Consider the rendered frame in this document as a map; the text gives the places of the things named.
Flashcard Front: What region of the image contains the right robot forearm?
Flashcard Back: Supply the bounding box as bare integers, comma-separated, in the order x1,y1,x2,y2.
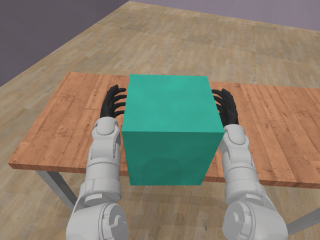
219,124,288,234

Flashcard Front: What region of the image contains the left robot hand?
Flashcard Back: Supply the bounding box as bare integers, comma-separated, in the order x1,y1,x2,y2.
100,84,127,118

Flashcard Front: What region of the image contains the right robot hand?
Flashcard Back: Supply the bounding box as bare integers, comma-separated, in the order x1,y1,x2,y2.
211,88,239,127

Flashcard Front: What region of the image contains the carton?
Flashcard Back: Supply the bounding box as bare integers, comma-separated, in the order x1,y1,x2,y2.
121,74,225,186

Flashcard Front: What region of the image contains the robot right upper arm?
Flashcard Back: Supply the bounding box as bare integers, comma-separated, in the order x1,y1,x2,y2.
222,200,288,240

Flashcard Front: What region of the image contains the table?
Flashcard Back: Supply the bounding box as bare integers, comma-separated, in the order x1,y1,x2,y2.
7,72,320,235

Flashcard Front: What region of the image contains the robot left upper arm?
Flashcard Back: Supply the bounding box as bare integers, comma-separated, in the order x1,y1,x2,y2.
66,202,129,240

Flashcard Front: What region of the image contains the left robot forearm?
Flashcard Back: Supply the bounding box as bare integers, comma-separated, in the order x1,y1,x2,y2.
65,116,122,239

